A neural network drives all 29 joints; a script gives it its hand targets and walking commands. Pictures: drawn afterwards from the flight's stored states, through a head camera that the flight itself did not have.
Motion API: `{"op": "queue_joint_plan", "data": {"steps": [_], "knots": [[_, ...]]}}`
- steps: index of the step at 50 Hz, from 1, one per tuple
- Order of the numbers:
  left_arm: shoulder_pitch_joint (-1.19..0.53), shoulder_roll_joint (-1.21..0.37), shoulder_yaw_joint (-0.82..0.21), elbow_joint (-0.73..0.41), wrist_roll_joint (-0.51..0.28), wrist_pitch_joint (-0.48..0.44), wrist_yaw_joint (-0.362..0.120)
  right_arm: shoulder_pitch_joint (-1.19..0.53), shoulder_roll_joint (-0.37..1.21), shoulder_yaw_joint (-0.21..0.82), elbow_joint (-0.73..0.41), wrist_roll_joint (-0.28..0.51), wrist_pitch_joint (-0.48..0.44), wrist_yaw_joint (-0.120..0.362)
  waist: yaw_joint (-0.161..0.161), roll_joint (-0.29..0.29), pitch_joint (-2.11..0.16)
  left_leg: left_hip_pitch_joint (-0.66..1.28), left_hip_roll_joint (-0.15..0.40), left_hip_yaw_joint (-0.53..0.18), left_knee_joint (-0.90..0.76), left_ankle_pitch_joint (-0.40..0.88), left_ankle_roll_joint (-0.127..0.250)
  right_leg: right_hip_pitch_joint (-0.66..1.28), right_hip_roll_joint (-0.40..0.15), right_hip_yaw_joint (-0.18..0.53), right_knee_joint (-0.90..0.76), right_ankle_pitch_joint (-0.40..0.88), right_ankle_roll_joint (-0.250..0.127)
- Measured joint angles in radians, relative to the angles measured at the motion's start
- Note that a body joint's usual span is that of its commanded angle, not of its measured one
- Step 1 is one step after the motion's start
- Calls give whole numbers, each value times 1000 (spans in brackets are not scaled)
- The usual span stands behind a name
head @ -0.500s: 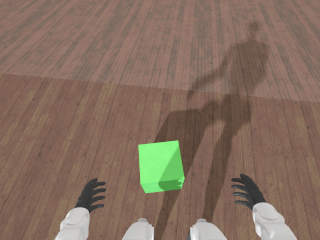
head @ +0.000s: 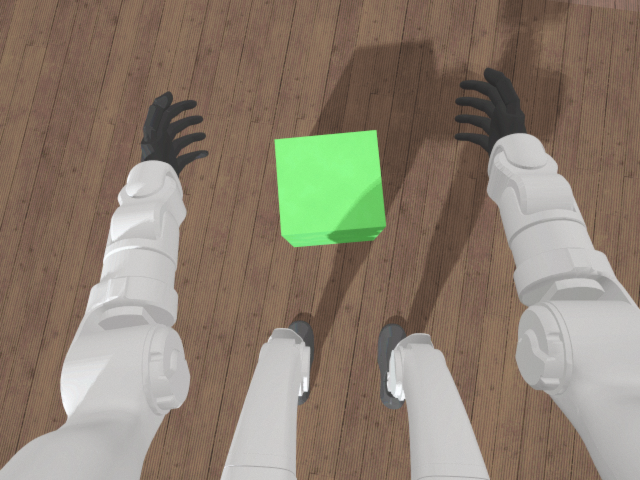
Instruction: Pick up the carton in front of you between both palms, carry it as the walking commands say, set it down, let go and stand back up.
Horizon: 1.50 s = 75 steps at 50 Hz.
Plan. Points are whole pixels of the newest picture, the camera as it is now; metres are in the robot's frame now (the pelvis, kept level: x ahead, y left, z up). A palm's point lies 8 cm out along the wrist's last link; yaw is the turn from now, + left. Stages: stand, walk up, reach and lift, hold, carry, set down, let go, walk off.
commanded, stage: reach and lift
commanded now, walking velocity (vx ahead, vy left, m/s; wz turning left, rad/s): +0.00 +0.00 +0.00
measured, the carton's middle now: (329, 196) +0.52 +0.05 -0.54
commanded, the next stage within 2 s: none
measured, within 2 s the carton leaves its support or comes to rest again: leaves its support in 1.98 s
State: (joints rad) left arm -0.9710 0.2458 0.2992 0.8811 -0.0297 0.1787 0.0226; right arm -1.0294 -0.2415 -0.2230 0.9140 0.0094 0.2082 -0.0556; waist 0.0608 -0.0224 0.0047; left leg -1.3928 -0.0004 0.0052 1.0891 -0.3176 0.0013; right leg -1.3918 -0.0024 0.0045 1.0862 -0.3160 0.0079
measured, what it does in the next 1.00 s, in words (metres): lowers itself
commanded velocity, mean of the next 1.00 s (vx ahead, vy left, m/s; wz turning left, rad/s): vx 0.00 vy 0.00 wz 0.00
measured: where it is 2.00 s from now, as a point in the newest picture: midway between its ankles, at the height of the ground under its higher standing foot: (345, 379)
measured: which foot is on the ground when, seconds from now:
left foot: down 0.00-1.00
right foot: down 0.00-1.00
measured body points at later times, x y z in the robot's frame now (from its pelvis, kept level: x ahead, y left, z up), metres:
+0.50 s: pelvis +0.02 +0.00 -0.07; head +0.36 +0.01 +0.23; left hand +0.52 +0.24 -0.22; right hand +0.56 -0.15 -0.23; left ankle +0.08 +0.12 -0.63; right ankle +0.08 -0.13 -0.63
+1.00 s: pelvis -0.04 -0.01 -0.27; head +0.34 +0.01 -0.03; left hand +0.51 +0.23 -0.44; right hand +0.56 -0.14 -0.44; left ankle +0.08 +0.12 -0.63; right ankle +0.08 -0.13 -0.63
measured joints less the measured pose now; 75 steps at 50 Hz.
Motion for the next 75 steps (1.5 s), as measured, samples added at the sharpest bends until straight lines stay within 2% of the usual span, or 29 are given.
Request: {"op": "queue_joint_plan", "data": {"steps": [9,17,23,28,35,43,53,59,64,75], "knots": [[-216,15,66,28,32,-9,8,-246,-43,-52,73,-48,-15,8,13,-1,16,-141,0,1,11,7,1,-140,0,1,10,8,0],[-181,-23,136,18,86,-70,-18,-213,-10,-105,62,-104,-72,22,11,-4,-58,-236,-2,3,18,-12,2,-239,2,8,21,-11,2],[-161,-40,164,53,108,-107,-24,-174,10,-114,67,-112,-106,13,9,-4,-118,-398,-5,-3,172,-73,-5,-399,13,22,177,-78,10],[-181,-13,124,66,59,-115,-8,-190,-4,-65,61,-66,-108,-17,11,-4,-96,-557,-5,-7,379,-142,-11,-560,18,20,387,-147,7],[-263,66,1,78,-79,-98,33,-271,-70,62,54,68,-87,-65,10,4,25,-734,-8,-18,680,-207,-19,-736,22,10,689,-214,1],[-402,119,-87,142,-166,-63,70,-415,-125,144,123,164,-56,-89,9,10,197,-830,-11,-21,904,-218,-24,-831,25,6,912,-224,2],[-554,138,-139,301,-182,-100,73,-556,-161,179,287,202,-102,-62,6,13,363,-879,-13,-11,1045,-223,-14,-877,27,16,1052,-231,16],[-560,148,-173,288,-222,-121,86,-575,-171,227,278,238,-130,-67,3,27,449,-864,-4,5,1112,-253,1,-864,37,31,1115,-256,31],[-553,139,-194,269,-240,-125,91,-541,-170,243,239,253,-132,-74,6,23,437,-862,-6,5,1137,-273,2,-861,36,31,1142,-279,32],[-540,109,-178,304,-198,-129,78,-537,-126,190,301,206,-144,-64,6,7,379,-871,-16,-7,1111,-262,-15,-870,25,19,1122,-274,17]]}}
